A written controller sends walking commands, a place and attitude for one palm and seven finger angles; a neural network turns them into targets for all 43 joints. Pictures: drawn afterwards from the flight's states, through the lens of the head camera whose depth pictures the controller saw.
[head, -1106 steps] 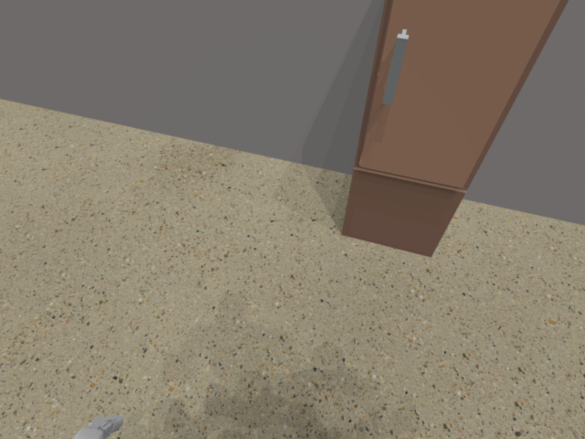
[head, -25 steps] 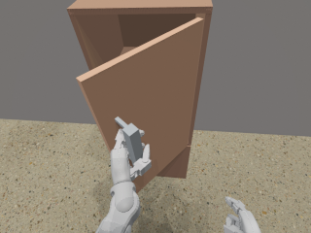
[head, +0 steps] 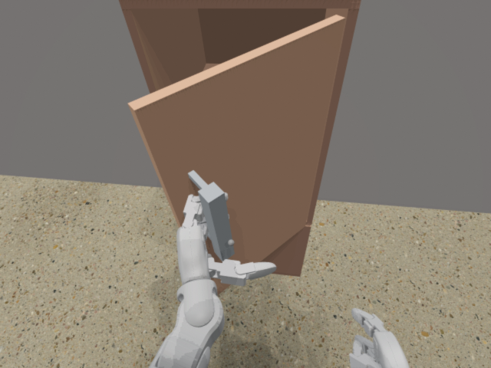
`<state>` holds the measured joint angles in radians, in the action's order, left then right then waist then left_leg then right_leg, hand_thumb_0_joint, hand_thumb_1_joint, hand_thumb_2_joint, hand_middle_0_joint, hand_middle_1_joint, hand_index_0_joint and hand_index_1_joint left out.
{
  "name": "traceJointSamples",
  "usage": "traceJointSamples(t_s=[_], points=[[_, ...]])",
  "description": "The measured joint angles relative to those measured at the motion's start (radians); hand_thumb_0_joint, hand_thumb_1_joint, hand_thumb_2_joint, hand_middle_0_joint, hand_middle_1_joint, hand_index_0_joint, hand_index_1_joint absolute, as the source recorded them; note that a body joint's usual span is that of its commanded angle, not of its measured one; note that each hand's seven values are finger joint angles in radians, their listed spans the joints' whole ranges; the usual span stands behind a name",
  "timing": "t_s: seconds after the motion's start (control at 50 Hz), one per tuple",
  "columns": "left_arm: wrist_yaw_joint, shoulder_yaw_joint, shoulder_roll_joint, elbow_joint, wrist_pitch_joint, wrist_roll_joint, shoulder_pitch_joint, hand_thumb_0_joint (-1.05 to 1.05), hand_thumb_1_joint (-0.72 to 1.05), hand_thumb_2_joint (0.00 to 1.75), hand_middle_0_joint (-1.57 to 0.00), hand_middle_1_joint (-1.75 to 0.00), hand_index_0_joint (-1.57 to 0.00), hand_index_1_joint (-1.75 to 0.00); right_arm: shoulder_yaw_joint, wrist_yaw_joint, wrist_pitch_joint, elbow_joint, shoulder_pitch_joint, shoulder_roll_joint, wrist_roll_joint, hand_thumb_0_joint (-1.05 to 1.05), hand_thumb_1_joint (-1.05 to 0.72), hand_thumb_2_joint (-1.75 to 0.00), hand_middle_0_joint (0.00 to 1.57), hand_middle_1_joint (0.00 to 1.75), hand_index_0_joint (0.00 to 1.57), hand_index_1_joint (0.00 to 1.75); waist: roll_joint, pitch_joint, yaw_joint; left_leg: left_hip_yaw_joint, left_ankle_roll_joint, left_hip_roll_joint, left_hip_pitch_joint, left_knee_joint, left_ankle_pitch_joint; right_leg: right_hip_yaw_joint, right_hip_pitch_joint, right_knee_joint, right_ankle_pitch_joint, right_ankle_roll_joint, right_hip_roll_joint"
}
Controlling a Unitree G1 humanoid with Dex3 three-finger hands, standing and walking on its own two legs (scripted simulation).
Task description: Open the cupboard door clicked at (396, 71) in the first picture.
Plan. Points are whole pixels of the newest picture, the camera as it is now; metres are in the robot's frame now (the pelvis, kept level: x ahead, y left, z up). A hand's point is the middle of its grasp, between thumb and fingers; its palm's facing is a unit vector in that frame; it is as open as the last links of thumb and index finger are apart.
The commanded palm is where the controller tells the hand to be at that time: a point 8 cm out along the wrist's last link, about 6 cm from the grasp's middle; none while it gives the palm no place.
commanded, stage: open thumb and fingers to let go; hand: left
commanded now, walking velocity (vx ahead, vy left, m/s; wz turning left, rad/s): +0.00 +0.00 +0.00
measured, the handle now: (210, 217) +0.34 +0.07 +0.07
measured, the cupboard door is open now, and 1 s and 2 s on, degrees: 47 54 53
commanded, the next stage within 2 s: slide the hand sideways off the handle in 0.26 s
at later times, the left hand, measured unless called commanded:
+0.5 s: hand (232, 263) +0.26 +0.03 +0.07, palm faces -0.15 -0.98 -0.09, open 15.9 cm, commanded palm +0.25 +0.07 +0.07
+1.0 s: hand (219, 288) +0.23 +0.05 +0.07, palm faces -0.21 -0.98 -0.01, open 16.1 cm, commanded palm +0.20 +0.11 +0.07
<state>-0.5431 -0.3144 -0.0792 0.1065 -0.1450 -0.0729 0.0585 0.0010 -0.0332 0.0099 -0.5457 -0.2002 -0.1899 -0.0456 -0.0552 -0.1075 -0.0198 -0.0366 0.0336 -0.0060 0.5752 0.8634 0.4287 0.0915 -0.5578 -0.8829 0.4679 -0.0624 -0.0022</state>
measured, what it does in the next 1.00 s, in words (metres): stands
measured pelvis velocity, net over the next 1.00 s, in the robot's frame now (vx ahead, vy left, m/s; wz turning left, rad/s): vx -0.01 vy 0.02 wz -0.04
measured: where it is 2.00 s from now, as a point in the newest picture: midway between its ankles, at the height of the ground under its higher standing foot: outside the picture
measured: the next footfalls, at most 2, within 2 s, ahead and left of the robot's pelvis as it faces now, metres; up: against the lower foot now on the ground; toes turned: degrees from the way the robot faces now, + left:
none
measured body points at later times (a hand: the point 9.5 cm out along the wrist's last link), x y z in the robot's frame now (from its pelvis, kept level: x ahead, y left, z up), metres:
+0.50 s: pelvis -0.02 +0.02 +0.00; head +0.01 -0.01 +0.44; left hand +0.27 +0.08 +0.08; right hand +0.16 -0.20 -0.10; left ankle +0.00 +0.14 -0.70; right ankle -0.01 -0.08 -0.70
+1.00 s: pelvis -0.01 +0.02 +0.00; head +0.02 +0.00 +0.44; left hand +0.23 +0.10 +0.08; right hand +0.16 -0.20 -0.09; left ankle +0.00 +0.14 -0.70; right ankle -0.01 -0.08 -0.70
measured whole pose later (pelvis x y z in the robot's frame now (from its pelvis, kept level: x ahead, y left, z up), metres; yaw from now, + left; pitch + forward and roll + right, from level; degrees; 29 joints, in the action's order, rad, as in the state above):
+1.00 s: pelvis -0.01 +0.02 +0.00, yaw -2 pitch +7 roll +0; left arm -0.09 -0.32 0.04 -0.12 -0.22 -0.01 0.30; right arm 0.03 -0.03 0.01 -0.41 -0.26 -0.21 0.00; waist -0.04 -0.09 -0.02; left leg 0.01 0.00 0.00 0.58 0.91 0.45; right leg 0.04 -0.58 -0.92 0.47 -0.03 0.01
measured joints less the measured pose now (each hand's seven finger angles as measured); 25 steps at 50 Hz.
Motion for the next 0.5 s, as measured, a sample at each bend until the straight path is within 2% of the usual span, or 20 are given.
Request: traceJointSamples(t_s=[0.12,0.28,0.38,0.4,0.42,0.46,0.5], points=[[-0.009,-0.013,0.002,-0.004,0.023,0.003,-0.009,-0.01,-0.45,0.32,-0.28,-0.98,-0.27,-0.98,0.000,-0.006,-0.001,0.002,-0.006,0.004,0.001,0.01,-0.90,-0.89,0.20,0.30,0.20,0.30,0.003,-0.004,-0.001,0.009,-0.008,0.000,0.003,0.009,0.004,-0.009,-0.003,-0.003,-0.003,0.008,0.000],[-0.013,-0.036,0.004,0.005,0.040,0.002,-0.032,-0.01,-0.49,0.31,-0.25,-0.64,-0.24,-0.65,0.006,-0.013,-0.002,-0.003,0.009,0.009,0.001,0.02,-0.90,-0.89,0.20,0.30,0.20,0.30,0.003,0.001,-0.001,0.012,-0.015,0.000,0.012,0.027,0.005,-0.012,-0.009,-0.011,-0.008,0.013,0.000],[-0.013,-0.033,-0.002,0.020,0.052,0.012,-0.056,-0.02,-0.50,0.31,-0.32,-0.53,-0.29,-0.58,0.009,-0.013,0.001,-0.009,0.022,0.010,0.000,0.01,-0.90,-0.89,0.20,0.30,0.20,0.30,0.000,0.002,0.004,0.012,-0.017,0.001,0.019,0.033,0.001,-0.012,-0.014,-0.015,-0.013,0.015,0.002],[0.005,-0.027,-0.002,0.021,0.047,0.001,-0.056,-0.02,-0.50,0.30,-0.33,-0.51,-0.28,-0.57,0.011,-0.014,0.002,-0.008,0.024,0.009,0.001,0.01,-0.90,-0.89,0.20,0.30,0.20,0.30,0.002,0.007,0.003,0.012,-0.018,0.004,0.019,0.033,-0.001,-0.011,-0.015,-0.018,-0.014,0.015,0.004],[0.059,-0.020,0.006,0.017,0.032,-0.004,-0.050,-0.02,-0.50,0.30,-0.33,-0.49,-0.27,-0.55,0.013,-0.015,0.003,0.000,0.020,0.006,0.002,0.01,-0.90,-0.89,0.20,0.30,0.20,0.30,0.005,0.010,0.003,0.011,-0.020,0.008,0.023,0.033,-0.004,-0.011,-0.019,-0.021,-0.014,0.016,0.008],[0.202,-0.013,0.044,0.010,-0.012,-0.001,-0.039,-0.02,-0.50,0.31,-0.30,-0.45,-0.22,-0.51,0.014,-0.008,0.002,0.019,0.002,-0.001,0.008,0.01,-0.90,-0.89,0.20,0.30,0.20,0.30,0.009,0.014,0.010,0.011,-0.023,0.014,0.031,0.035,-0.009,-0.010,-0.029,-0.029,-0.014,0.017,0.015],[0.344,-0.018,0.093,0.004,-0.049,0.020,-0.030,-0.02,-0.50,0.31,-0.27,-0.41,-0.18,-0.46,0.015,0.001,0.000,0.033,-0.014,-0.013,0.017,0.01,-0.90,-0.89,0.20,0.30,0.21,0.30,0.006,0.015,0.013,0.010,-0.026,0.017,0.037,0.039,-0.010,-0.010,-0.034,-0.034,-0.014,0.019,0.018]])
